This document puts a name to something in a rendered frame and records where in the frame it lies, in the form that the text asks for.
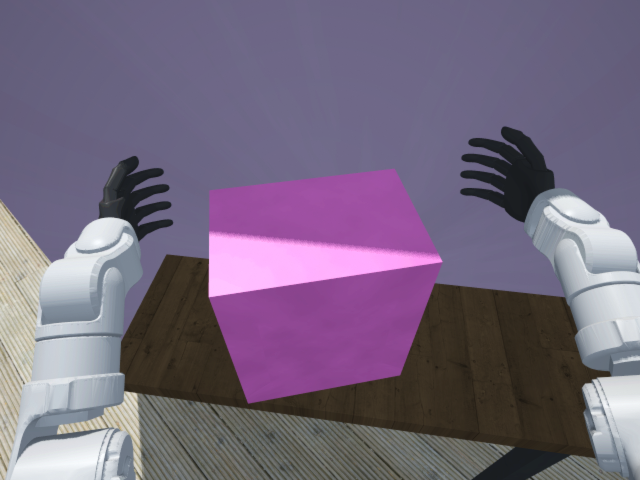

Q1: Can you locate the right robot hand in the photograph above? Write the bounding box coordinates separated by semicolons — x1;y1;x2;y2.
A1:
460;126;555;223

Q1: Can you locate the right robot forearm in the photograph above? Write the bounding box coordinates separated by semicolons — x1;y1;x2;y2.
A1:
524;188;640;377

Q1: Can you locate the left robot upper arm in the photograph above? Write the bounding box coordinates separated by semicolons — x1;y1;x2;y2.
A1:
10;427;136;480

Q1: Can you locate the carton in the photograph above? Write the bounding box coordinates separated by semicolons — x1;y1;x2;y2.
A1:
209;169;443;404

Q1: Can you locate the left robot forearm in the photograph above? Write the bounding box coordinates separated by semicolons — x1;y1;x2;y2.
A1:
5;218;143;480

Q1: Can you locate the left robot hand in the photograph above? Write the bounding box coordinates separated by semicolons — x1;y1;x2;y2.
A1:
98;156;173;242

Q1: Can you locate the table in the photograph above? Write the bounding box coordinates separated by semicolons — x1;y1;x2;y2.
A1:
120;254;611;480

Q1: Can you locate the right robot upper arm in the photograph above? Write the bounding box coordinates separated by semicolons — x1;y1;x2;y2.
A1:
582;375;640;480

